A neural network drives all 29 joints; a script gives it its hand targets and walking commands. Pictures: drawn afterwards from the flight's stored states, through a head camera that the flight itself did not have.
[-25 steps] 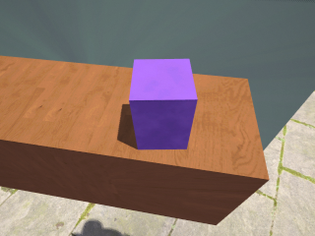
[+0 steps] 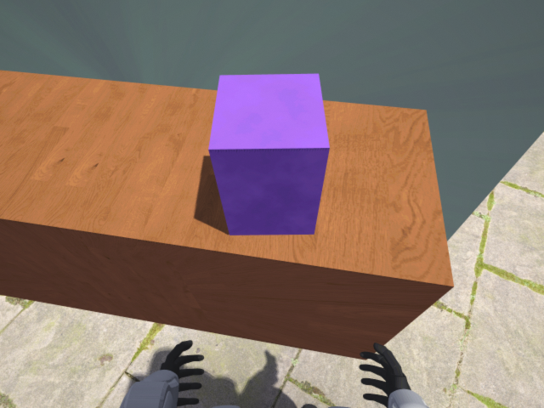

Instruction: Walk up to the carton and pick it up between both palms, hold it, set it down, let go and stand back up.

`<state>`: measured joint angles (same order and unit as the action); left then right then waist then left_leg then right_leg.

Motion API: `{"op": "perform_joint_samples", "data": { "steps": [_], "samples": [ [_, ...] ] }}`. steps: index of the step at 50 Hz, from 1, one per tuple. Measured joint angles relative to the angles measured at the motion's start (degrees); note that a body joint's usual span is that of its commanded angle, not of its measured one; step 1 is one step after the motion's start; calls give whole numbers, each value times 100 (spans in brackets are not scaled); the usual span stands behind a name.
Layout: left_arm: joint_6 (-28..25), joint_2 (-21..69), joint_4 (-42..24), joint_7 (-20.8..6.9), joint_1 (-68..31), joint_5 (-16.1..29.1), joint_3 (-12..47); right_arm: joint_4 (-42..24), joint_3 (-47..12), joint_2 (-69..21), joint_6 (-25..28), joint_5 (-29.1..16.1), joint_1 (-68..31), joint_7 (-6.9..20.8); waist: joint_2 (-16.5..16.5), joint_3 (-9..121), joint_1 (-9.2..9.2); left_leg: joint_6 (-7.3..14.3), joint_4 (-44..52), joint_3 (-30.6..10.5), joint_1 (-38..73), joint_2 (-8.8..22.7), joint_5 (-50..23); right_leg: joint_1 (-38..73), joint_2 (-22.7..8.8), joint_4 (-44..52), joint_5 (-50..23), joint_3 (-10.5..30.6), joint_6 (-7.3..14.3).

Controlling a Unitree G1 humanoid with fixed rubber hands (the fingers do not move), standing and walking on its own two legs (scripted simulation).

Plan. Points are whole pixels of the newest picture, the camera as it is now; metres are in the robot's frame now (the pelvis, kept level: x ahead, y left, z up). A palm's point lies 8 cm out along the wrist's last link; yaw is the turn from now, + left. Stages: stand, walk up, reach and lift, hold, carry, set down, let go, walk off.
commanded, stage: reach and lift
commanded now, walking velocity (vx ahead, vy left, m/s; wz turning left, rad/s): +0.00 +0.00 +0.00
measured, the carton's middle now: (270, 161) +0.49 +0.06 +0.03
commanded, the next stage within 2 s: none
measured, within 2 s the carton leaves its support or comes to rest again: neither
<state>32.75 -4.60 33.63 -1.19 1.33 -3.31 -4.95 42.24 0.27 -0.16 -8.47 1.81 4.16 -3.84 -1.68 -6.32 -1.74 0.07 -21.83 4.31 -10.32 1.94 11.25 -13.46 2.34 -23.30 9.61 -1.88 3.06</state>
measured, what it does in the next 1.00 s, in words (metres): stands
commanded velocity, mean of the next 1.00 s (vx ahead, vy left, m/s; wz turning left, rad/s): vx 0.00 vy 0.00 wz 0.00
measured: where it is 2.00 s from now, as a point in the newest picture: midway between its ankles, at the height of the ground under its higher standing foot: outside the picture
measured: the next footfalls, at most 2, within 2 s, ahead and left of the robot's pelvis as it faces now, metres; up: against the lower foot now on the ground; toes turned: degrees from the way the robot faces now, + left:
none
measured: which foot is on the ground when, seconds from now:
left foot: down 0.00-1.00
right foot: down 0.00-1.00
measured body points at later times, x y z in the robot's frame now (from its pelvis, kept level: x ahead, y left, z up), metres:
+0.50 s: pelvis +0.02 +0.03 +0.01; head +0.03 +0.04 +0.46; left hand +0.16 +0.25 -0.08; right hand +0.17 -0.14 -0.08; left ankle +0.01 +0.13 -0.74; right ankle +0.03 -0.07 -0.74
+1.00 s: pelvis +0.02 +0.03 +0.01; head +0.03 +0.03 +0.46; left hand +0.18 +0.23 -0.04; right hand +0.17 -0.16 -0.04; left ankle +0.01 +0.13 -0.74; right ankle +0.03 -0.07 -0.74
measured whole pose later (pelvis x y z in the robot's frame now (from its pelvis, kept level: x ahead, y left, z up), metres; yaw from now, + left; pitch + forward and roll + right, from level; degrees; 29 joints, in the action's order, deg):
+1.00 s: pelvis +0.02 +0.03 +0.01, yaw -2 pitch +0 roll +0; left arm 14.3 -10.4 5.9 4.7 19.7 7.9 4.6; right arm 6.4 -2.0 5.6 -3.4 -5.3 26.4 -2.8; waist -0.4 -1.2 -4.2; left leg 0.4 -17.9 6.4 -7.6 1.6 10.6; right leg -10.0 2.2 -16.6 6.9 0.4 1.7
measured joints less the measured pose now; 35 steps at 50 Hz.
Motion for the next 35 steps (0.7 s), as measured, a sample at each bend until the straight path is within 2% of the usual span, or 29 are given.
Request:
{"op": "perform_joint_samples", "data": {
  "steps": [4, 6, 11, 14, 18, 23, 28, 35],
  "samples": [
    [-270, -557, -155, 295, -42, 409, 114, -641, 83, 6, -281, -141, 131, -22, -227, -126, -66, -80, -191, -45, -358, 36, 19, -360, 20, -220, 72, -50, 51],
    [-411, -756, -475, 317, 35, 591, 228, -984, 5, 134, -391, -356, 229, -72, -256, -81, -61, -132, -196, -54, -461, 44, 14, -449, 27, -199, 59, -57, 66],
    [-581, -912, -1145, 53, 416, 751, 353, -1635, -403, 540, -474, -965, 617, -278, -143, 283, 39, -87, 126, 6, -268, 14, -51, -236, 20, 200, -72, 13, 7],
    [-545, -825, -1428, -63, 703, 710, 375, -1840, -598, 662, -436, -1127, 906, -314, -23, 488, 25, -49, 383, 83, 38, -8, -92, 77, 15, 515, -170, 96, -43],
    [-492, -702, -1661, -57, 1016, 709, 435, -2032, -651, 610, -525, -1076, 1211, -219, 85, 603, -51, -9, 512, 140, 325, -30, -78, 413, 3, 781, -250, 159, -93],
    [-482, -595, -1886, 89, 1436, 756, 570, -2370, -481, 452, -638, -904, 1576, -31, 68, 605, -162, 39, 539, 164, 456, -66, -58, 571, -31, 872, -278, 186, -143],
    [-852, -531, -2269, 348, 1754, 794, 730, -2765, -179, 509, -457, -757, 1820, 171, 1, 549, -239, 69, 428, 173, 339, -90, -31, 466, -61, 792, -272, 194, -177],
    [-1272, -485, -2640, 576, 1834, 857, 877, -2966, 27, 804, -86, -818, 1942, 320, 31, 515, -262, 90, 433, 226, 336, -93, -57, 455, -62, 821, -333, 248, -195]
  ]
}}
